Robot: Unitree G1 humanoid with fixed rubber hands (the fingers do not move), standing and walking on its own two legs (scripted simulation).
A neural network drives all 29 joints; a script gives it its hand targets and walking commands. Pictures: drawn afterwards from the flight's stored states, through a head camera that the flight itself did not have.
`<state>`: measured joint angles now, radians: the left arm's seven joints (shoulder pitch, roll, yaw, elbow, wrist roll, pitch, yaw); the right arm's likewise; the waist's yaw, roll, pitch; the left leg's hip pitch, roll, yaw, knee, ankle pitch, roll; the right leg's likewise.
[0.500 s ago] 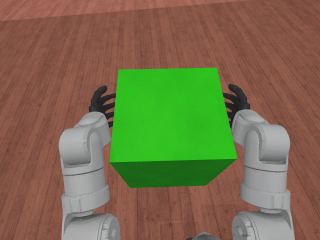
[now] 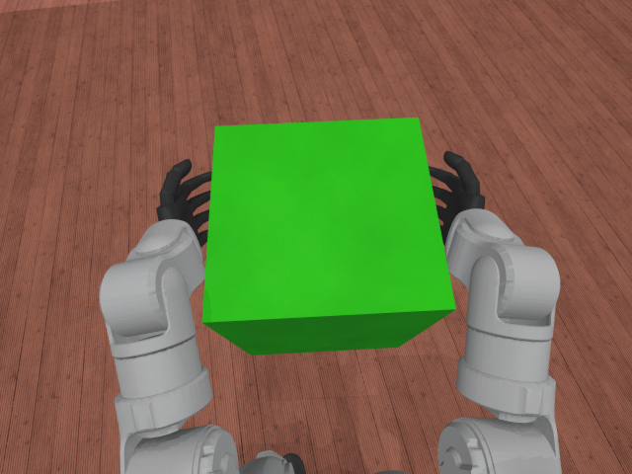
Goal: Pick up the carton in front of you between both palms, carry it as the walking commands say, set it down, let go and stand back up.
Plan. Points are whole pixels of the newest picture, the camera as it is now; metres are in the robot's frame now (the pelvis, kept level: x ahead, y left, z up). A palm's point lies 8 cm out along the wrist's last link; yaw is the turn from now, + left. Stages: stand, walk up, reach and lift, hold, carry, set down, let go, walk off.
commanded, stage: carry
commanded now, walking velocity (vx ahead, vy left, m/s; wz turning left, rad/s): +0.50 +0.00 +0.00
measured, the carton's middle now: (321, 255) +0.36 -0.01 +0.06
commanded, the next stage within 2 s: none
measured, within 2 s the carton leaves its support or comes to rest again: neither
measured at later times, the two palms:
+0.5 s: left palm (189, 50) +0.66 +0.14 +0.16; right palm (392, 31) +0.69 -0.15 +0.16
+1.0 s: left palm out of the picture +0.99 +0.14 +0.19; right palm out of the picture +0.97 -0.16 +0.19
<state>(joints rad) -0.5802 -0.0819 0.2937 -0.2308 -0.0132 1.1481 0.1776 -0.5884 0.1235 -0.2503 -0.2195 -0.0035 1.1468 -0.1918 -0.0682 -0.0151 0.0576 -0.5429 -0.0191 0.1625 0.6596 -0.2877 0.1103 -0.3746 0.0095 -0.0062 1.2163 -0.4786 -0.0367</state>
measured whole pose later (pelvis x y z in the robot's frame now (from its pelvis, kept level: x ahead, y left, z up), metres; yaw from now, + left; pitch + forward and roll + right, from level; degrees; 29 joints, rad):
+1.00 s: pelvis +0.63 +0.01 +0.06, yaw +0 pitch +5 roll +0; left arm -0.61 -0.12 0.33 -0.13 0.03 1.16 0.18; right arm -0.59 0.11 -0.28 -0.13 0.01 1.15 -0.19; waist -0.07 -0.01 0.00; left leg -0.40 -0.01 0.14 0.55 -0.32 0.08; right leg -0.65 -0.01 -0.02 1.27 -0.39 -0.05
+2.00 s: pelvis +1.24 +0.00 +0.10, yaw +0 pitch +6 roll +0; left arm -0.61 -0.10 0.30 -0.16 0.03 1.15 0.18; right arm -0.60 0.10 -0.27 -0.14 0.02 1.14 -0.19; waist -0.05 -0.02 -0.04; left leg -0.26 -0.01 0.12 0.46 -0.37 0.06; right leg -0.75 -0.06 -0.04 0.97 -0.28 -0.02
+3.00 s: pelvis +1.86 -0.01 +0.14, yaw +1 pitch +5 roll +0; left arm -0.62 -0.08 0.30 -0.12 0.02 1.18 0.18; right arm -0.62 0.11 -0.27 -0.11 0.00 1.17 -0.19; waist -0.04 -0.01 -0.08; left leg -0.14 0.00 0.10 0.42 -0.44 0.03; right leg -0.70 -0.06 -0.09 0.74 -0.20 -0.03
